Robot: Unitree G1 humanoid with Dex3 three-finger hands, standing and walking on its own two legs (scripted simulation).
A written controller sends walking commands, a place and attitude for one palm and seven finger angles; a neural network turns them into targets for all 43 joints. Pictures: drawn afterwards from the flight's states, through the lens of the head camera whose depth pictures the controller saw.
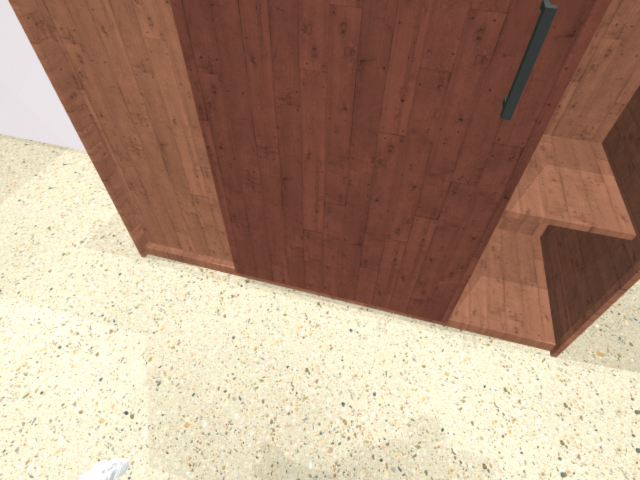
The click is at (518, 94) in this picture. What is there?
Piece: wardrobe's sliding door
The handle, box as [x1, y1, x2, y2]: [500, 0, 557, 119]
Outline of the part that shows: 549,0 543,0 541,3 541,12 509,93 506,97 504,97 502,103 503,108 500,114 501,118 510,119 557,8 555,5 551,5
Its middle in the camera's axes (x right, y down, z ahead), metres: +0.36 -0.31 +0.68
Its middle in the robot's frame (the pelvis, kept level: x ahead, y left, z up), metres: +0.75 -0.32 +0.19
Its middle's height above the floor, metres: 0.96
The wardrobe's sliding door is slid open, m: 0.36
